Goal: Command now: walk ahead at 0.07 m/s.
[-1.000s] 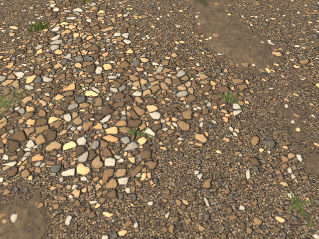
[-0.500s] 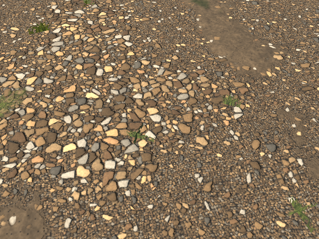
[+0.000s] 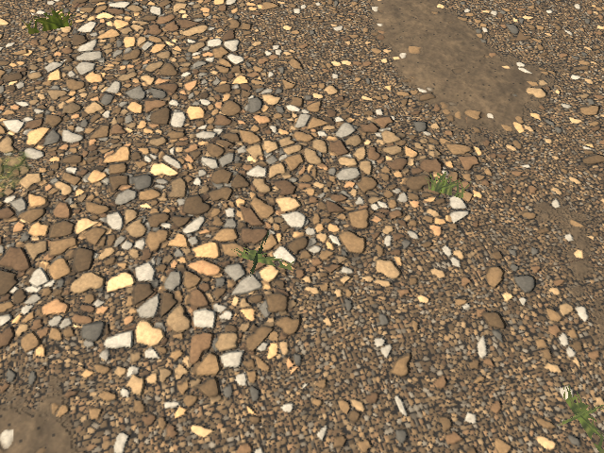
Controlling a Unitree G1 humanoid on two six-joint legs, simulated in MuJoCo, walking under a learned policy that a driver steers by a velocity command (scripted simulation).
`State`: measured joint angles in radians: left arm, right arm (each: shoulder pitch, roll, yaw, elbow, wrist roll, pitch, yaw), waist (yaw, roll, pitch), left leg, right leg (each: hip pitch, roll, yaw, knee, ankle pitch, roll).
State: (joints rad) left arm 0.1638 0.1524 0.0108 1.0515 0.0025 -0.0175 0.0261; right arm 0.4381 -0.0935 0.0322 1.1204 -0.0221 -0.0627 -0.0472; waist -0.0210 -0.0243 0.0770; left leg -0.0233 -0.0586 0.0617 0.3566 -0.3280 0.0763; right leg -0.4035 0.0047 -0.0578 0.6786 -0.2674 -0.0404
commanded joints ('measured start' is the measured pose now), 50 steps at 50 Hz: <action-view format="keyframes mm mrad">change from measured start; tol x16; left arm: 1 107 33 0 9 -3 0 9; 42 234 11 -10 131 0 13 18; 50 25 35 15 -20 28 -20 -26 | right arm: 1 73 -120 -12 1 7 4 -5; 50 218 -148 -58 62 -9 21 3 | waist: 1 37 152 -31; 6 40 -109 -129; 42 26 48 23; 50 -43 129 254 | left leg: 1 -43 245 -103 63 974 44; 3 -144 208 -93 135 773 0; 6 -221 82 -43 237 -117 -33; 9 -109 105 -81 -5 41 -31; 16 -53 166 -98 -11 374 -29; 41 -124 174 -109 -69 232 -19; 47 -127 328 -348 -247 -421 137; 50 11 395 -386 -250 -192 189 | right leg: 1 146 15 -21 -132 98 -22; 5 497 -269 245 -147 918 -198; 11 225 -95 122 -249 349 -49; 42 260 -83 120 -289 188 -31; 45 104 2 39 -149 -123 -39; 50 -305 -46 -18 138 -182 -38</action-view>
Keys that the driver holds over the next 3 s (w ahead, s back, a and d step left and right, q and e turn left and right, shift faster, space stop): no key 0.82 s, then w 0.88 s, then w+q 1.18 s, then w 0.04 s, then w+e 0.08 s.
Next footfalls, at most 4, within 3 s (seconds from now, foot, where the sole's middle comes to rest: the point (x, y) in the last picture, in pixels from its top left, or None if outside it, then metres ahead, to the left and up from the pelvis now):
0.06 right None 0.12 -0.09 -0.78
1.16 right None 0.24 -0.13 -0.78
1.72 left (285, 399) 0.57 0.03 -0.78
2.26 right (344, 279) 0.89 -0.12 -0.78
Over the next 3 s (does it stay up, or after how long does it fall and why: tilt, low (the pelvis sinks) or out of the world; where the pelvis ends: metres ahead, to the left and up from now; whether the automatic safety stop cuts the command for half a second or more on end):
stays up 1.02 0.12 0.00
